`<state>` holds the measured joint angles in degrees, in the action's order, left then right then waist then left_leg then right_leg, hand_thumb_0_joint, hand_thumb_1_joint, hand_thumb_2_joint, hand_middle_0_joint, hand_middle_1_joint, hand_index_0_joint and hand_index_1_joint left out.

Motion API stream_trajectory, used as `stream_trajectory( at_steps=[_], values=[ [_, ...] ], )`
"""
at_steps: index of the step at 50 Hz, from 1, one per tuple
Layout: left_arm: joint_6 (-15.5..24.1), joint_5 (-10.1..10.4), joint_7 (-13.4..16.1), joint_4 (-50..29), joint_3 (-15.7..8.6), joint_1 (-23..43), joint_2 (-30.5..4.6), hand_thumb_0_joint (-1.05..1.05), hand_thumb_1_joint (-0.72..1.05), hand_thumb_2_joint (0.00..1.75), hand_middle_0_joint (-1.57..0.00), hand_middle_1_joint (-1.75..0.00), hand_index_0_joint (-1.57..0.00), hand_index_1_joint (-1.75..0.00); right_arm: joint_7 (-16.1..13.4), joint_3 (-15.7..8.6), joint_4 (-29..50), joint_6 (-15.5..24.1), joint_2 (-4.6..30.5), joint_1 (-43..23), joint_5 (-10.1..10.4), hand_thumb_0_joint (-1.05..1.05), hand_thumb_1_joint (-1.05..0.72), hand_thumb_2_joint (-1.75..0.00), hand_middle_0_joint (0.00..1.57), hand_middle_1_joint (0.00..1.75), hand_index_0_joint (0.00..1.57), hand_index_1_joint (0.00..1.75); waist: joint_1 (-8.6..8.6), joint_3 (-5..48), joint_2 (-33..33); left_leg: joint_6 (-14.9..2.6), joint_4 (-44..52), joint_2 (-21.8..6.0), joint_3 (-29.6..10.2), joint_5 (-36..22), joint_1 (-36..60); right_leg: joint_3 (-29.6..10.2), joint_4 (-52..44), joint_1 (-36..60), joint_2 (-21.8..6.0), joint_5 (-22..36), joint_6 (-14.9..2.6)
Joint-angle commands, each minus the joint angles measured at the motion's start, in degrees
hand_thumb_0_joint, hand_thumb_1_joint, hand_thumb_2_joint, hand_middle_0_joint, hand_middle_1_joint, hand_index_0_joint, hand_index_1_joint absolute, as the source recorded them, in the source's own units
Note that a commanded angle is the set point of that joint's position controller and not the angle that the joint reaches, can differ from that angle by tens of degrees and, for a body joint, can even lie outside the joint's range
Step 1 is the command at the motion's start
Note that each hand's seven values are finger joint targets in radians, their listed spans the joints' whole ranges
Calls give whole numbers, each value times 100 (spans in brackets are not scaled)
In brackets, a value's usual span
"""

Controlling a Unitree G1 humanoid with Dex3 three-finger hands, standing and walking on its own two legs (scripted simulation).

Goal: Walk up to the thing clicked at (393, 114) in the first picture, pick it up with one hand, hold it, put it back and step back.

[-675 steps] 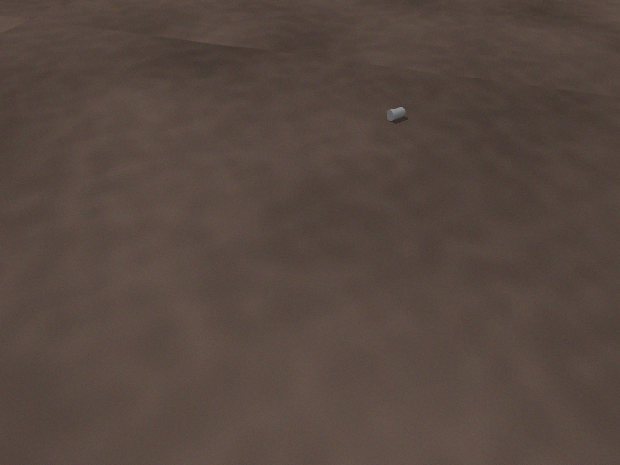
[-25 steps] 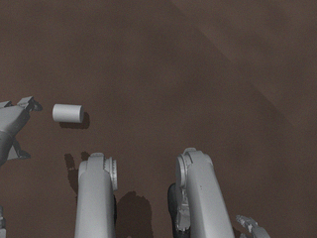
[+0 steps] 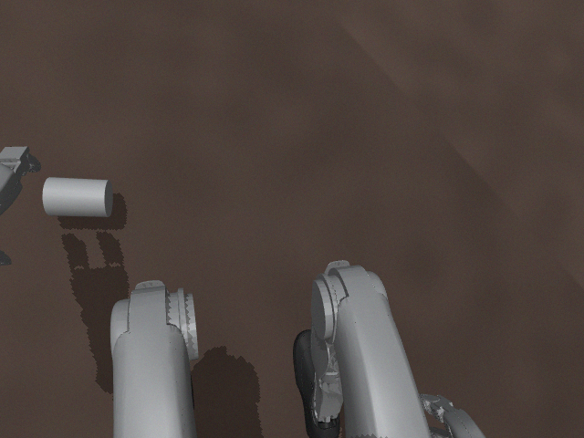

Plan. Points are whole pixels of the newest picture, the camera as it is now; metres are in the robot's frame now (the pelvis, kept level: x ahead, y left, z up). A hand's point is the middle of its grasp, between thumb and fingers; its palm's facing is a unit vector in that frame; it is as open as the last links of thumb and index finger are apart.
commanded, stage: rise first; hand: left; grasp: from above
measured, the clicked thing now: (80, 197) +0.50 +0.30 -0.31
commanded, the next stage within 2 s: approach in 0.60 s
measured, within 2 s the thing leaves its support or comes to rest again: neither
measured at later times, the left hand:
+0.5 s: hand (14, 209) +0.44 +0.35 -0.18, palm faces -0.45 -0.03 -0.89, open 13.6 cm
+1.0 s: hand (62, 190) +0.47 +0.29 -0.20, palm faces -0.43 -0.02 -0.90, open 13.7 cm
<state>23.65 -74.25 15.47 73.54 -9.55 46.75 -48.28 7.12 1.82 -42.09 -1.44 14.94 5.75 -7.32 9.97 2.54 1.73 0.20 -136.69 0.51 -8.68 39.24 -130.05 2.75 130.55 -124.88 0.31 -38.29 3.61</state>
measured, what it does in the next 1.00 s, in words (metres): stands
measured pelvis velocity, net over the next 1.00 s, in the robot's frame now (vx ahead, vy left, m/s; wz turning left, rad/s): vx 0.01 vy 0.00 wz -0.03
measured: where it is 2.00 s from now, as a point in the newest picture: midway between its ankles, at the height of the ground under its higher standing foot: (249, 421)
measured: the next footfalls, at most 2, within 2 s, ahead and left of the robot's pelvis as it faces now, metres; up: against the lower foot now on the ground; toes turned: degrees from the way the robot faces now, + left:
none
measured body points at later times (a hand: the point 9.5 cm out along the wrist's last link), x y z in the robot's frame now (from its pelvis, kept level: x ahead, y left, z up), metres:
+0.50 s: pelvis +0.00 +0.00 -0.02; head +0.24 +0.09 +0.35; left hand +0.46 +0.34 -0.13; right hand +0.07 -0.28 -0.12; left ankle +0.08 +0.12 -0.31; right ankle +0.11 -0.14 -0.31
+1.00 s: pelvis +0.01 +0.00 -0.02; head +0.25 +0.10 +0.34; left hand +0.49 +0.29 -0.14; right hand +0.07 -0.28 -0.11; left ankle +0.08 +0.12 -0.31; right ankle +0.11 -0.14 -0.31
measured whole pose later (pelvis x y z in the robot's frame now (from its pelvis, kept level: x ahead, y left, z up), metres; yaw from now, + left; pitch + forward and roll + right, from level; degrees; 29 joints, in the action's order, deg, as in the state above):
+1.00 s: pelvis +0.01 +0.00 -0.02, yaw -2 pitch +32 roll -10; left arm 22.7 -79.0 23.7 82.2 -2.4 57.0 -48.6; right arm 7.9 5.2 -42.7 0.1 15.2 5.8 -10.0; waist 14.5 0.4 3.6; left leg 0.9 -141.4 0.6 -10.4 40.3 -133.8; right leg 3.7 134.4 -128.6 1.1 -38.6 3.7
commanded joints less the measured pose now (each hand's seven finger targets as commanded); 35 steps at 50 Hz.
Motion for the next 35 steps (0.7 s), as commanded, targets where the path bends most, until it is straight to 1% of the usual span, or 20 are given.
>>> stream_trajectory(
  at_steps=[1,3,4,6,7,9,12,16,18,20,21,24,25,28,30,31,32,33,34,35],
  values=[
    [143,23,250,-743,-317,1604,-1845,0,-40,90,-19,-81,-18,-82,-65,-450,79,-44,1501,1111,-84,0,-90,-90,20,30,20,30,5,3760,-1783,-153,1491,15,497,-1173,3167,587,-1113,1385,166,1051,-541],
    [212,-42,279,-689,-234,1658,-1787,0,-39,90,-20,-79,-19,-80,-63,-403,104,-58,1494,1089,-106,0,-90,-90,20,30,20,30,50,3688,-1874,-139,1471,0,464,-1216,3200,605,-1059,1286,171,1065,-536],
    [238,-73,323,-561,-301,1629,-1859,0,-38,89,-20,-80,-19,-81,-66,-412,97,-66,1530,1059,-104,0,-90,-90,20,30,20,30,33,3639,-1830,-133,1483,-3,437,-1053,3157,623,-1035,1148,175,927,-540],
    [301,-128,382,-526,-205,1757,-1810,0,-38,89,-20,-80,-20,-80,-60,-362,92,-72,1510,1029,-131,0,-90,-90,20,30,20,30,106,3518,-1847,-144,1425,1,449,-914,3053,620,-1038,1095,183,846,-542],
    [319,-193,419,-424,-253,1687,-1901,0,-38,89,-20,-81,-19,-81,-60,-332,76,-76,1493,1035,-139,0,-90,-90,20,30,20,30,98,3484,-1856,-150,1407,7,457,-859,3013,619,-1040,1118,186,819,-543],
    [353,-226,490,-469,-201,1865,-1876,0,-38,89,-20,-81,-19,-82,-69,-324,94,-70,1521,961,-159,0,-90,-90,20,30,20,30,103,3500,-1929,-143,1392,-5,453,-786,3053,636,-1005,1005,191,758,-531],
    [329,-254,638,-301,-281,1914,-1990,0,-40,90,-17,-85,-17,-85,-61,-284,67,-33,1557,941,-168,0,-90,-90,20,30,20,30,104,3439,-1941,-139,1388,-4,434,-632,2990,650,-953,919,193,630,-524],
    [254,-318,809,-98,-266,2038,-2038,0,-43,92,-16,-88,-15,-88,-57,-238,55,29,1555,921,-204,0,-90,-90,20,30,20,30,147,3373,-1956,-144,1369,9,430,-422,2867,695,-917,793,206,499,-534],
    [190,-347,863,-114,-234,2051,-1976,0,-42,92,-15,-88,-15,-88,-71,-246,14,54,1546,936,-225,0,-90,-90,20,30,20,30,145,3502,-1996,-148,1309,17,473,-536,2951,699,-912,806,214,595,-524],
    [148,-357,902,-110,-276,2101,-2106,0,-43,92,-15,-89,-15,-89,-54,-234,23,81,1577,962,-234,0,-91,-90,20,30,20,30,134,3535,-2100,-150,1298,33,480,-622,2889,691,-859,863,202,689,-508],
    [111,-383,894,-90,-232,2003,-2056,0,-43,92,-15,-89,-15,-89,-51,-213,9,80,1545,989,-259,0,-91,-90,20,30,20,30,140,3633,-2022,-163,1227,44,499,-781,2904,691,-865,976,228,815,-520],
    [31,-309,864,-75,-249,2117,-2079,0,-42,91,-15,-91,-15,-90,-38,-254,-9,93,1550,1016,-259,0,-91,-90,20,30,20,30,212,3647,-1887,-187,1149,48,517,-826,2777,675,-856,1034,215,899,-500],
    [6,-301,850,-66,-262,1979,-2108,0,-42,91,-15,-90,-15,-90,-31,-230,-2,103,1533,1060,-271,0,-91,-90,20,30,20,30,162,3620,-1941,-189,1168,61,534,-840,2773,653,-895,1126,212,890,-514],
    [-37,-238,810,-105,-295,1951,-2089,0,-43,91,-14,-92,-15,-91,-21,-234,-15,92,1545,1083,-285,0,-91,-90,20,30,20,30,138,3771,-1925,-181,1139,51,523,-1003,2870,677,-855,1162,224,1025,-508],
    [-53,-189,753,-113,-289,1893,-2035,0,-44,92,-13,-93,-14,-92,-7,-251,-7,76,1555,1100,-286,0,-91,-90,20,30,20,30,133,3691,-2057,-149,1202,44,501,-1076,2946,687,-815,1102,202,1048,-504],
    [-44,-226,711,-194,-256,1862,-2064,0,-44,92,-14,-91,-14,-91,5,-229,12,65,1536,1094,-310,0,-91,-90,20,30,20,30,147,3768,-2155,-144,1176,48,505,-1162,2969,685,-812,1196,211,1116,-512],
    [-52,-207,677,-228,-293,1769,-2074,0,-44,92,-14,-92,-15,-91,12,-240,-1,59,1545,1169,-305,0,-91,-90,20,30,20,30,137,3850,-2081,-152,1129,48,512,-1362,3048,681,-815,1282,216,1282,-514],
    [-61,-179,661,-262,-303,1827,-2086,0,-44,92,-14,-93,-14,-92,11,-258,-5,45,1546,1127,-274,0,-91,-90,20,30,20,30,124,3824,-2024,-145,1142,36,489,-1330,3037,673,-790,1210,205,1223,-521],
    [-41,-156,648,-319,-303,1862,-2065,0,-44,92,-13,-93,-14,-92,23,-252,-4,27,1550,1137,-305,0,-91,-90,20,30,20,30,163,3877,-2083,-151,1083,27,493,-1498,3089,680,-783,1272,211,1370,-500],
    [-26,-140,627,-328,-313,1836,-2059,0,-52,100,-13,-90,-10,-92,34,-251,9,21,1567,1180,-308,0,-91,-90,20,30,20,30,167,3903,-2060,-148,1093,32,476,-1573,3144,681,-782,1285,209,1406,-506]
  ],
)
